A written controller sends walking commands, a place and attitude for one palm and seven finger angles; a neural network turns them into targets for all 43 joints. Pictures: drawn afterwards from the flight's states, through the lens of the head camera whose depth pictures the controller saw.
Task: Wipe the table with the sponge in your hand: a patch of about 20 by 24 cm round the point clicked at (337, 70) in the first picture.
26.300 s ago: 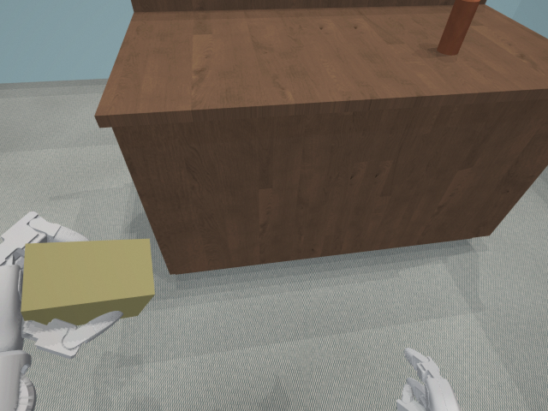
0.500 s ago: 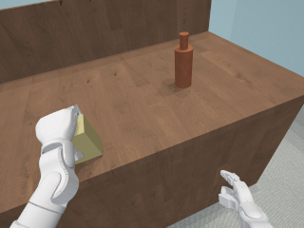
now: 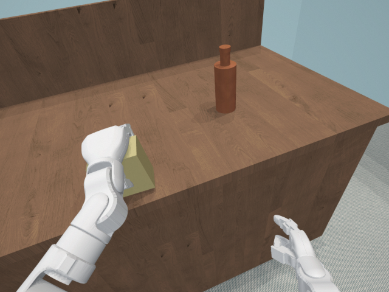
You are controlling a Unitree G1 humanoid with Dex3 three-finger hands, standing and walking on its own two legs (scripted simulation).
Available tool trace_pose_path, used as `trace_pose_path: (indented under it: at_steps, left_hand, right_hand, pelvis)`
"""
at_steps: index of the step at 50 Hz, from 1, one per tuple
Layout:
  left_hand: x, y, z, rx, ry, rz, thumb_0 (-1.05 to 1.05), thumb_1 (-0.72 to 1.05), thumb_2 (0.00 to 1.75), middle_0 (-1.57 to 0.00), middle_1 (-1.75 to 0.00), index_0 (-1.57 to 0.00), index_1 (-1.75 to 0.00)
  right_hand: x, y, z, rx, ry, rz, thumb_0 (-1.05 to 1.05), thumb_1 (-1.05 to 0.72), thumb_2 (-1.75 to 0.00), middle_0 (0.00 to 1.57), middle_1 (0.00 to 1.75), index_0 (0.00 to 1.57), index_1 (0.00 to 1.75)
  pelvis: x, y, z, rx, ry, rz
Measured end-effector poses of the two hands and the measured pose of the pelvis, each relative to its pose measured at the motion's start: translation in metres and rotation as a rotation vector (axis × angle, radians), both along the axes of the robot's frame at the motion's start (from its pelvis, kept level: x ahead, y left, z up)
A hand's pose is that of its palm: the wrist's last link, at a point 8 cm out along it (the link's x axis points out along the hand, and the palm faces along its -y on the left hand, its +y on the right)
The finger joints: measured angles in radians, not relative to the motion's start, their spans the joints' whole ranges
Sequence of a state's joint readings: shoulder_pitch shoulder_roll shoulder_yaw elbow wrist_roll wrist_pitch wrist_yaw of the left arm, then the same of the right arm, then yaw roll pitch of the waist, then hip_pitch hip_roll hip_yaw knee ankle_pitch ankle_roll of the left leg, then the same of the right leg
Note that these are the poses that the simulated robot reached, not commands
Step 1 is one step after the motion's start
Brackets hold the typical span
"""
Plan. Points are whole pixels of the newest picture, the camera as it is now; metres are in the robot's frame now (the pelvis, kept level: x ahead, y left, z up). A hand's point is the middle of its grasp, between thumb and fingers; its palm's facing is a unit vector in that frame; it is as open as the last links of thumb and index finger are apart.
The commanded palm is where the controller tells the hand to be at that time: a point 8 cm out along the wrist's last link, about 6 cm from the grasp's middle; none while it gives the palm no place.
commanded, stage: slide across to the third lane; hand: left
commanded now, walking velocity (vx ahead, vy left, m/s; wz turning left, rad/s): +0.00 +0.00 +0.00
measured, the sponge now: (126, 173) +0.32 +0.21 +0.10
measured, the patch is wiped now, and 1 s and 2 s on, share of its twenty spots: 0.75 0.85 1.00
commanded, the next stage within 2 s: wipe forward along the third lane in 0.08 s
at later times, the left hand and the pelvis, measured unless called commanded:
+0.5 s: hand (129, 150) +0.36 +0.21 +0.14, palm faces +0.02 -0.04 -1.00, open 10.4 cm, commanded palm +0.34 +0.22 +0.18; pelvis +0.00 -0.03 +0.00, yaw -1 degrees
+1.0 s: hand (121, 138) +0.40 +0.25 +0.14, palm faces -0.04 -0.02 -1.00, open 10.4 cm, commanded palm +0.38 +0.26 +0.17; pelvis +0.01 -0.03 -0.01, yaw -5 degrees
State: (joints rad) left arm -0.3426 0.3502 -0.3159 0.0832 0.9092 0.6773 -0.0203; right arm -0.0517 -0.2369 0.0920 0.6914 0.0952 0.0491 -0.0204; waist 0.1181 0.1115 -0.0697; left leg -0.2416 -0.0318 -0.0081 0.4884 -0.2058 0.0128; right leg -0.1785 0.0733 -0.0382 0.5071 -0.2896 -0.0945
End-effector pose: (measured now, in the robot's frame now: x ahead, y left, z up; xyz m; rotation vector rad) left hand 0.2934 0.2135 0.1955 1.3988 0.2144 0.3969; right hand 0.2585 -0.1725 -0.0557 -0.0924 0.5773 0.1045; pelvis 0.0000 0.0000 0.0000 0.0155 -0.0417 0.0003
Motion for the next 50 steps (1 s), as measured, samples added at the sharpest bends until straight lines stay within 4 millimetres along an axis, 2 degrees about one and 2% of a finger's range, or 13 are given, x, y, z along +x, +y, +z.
trace_pose_path:
  at_steps: [10,17,24,37,50]
  left_hand:
    - [0.014,-0.017,-0.003,0.047,0.040,0.023,-0.02,-0.51,1.03,-0.67,-1.32,-0.71,-1.31]
    - [0.028,-0.018,-0.004,0.057,0.085,0.064,-0.02,-0.52,1.03,-0.68,-1.32,-0.71,-1.31]
    - [0.046,-0.011,-0.004,0.070,0.128,0.077,-0.02,-0.52,1.03,-0.68,-1.32,-0.71,-1.31]
    - [0.065,0.003,-0.003,0.076,0.142,0.080,-0.01,-0.52,1.03,-0.68,-1.32,-0.71,-1.31]
    - [0.093,0.027,-0.003,0.094,0.190,0.071,0.00,-0.52,1.03,-0.68,-1.32,-0.72,-1.31]
  right_hand:
    - [-0.010,-0.036,-0.009,-0.018,0.025,-0.051,0.01,-0.91,-0.90,0.20,0.30,0.20,0.30]
    - [-0.019,-0.055,-0.016,-0.035,0.055,-0.090,0.01,-0.91,-0.90,0.20,0.30,0.20,0.30]
    - [-0.034,-0.074,-0.025,-0.049,0.090,-0.135,0.01,-0.91,-0.90,0.20,0.30,0.20,0.30]
    - [-0.071,-0.107,-0.048,-0.087,0.207,-0.212,0.01,-0.91,-0.90,0.20,0.30,0.20,0.30]
    - [-0.114,-0.129,-0.059,-0.122,0.280,-0.319,0.01,-0.91,-0.90,0.20,0.30,0.20,0.30]
  pelvis:
    - [-0.002,-0.013,-0.001,0.007,0.006,-0.001]
    - [-0.001,-0.022,-0.001,0.012,0.011,-0.005]
    - [0.001,-0.030,-0.001,0.015,0.032,-0.012]
    - [0.006,-0.038,-0.002,0.019,0.068,-0.041]
    - [0.007,-0.032,-0.005,0.015,0.117,-0.079]
